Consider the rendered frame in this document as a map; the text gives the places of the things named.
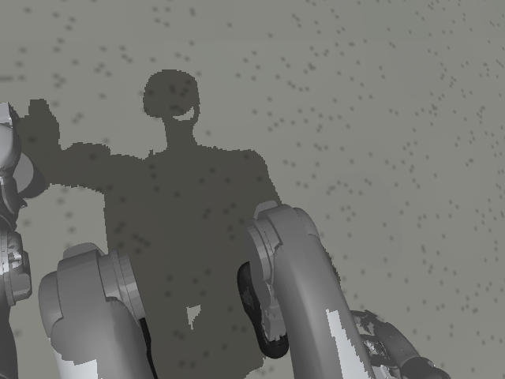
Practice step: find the right robot foot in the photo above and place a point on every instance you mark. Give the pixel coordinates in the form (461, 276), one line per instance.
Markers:
(273, 349)

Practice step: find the cup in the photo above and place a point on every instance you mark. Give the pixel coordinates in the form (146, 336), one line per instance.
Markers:
(30, 181)

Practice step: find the right robot hand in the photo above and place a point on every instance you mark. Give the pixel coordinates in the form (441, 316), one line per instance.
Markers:
(392, 347)

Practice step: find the left robot hand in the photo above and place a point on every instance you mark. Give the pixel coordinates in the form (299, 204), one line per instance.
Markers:
(10, 142)

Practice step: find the left robot foot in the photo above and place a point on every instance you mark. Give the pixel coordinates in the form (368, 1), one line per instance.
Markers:
(148, 344)

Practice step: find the right robot arm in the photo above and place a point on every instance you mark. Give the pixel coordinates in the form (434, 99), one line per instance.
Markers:
(421, 368)

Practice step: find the left robot arm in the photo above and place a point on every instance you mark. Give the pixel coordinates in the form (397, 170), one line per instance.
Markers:
(15, 273)

